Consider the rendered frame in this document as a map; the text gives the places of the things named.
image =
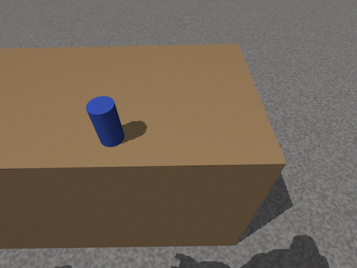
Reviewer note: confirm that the can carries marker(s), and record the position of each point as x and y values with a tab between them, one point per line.
104	117

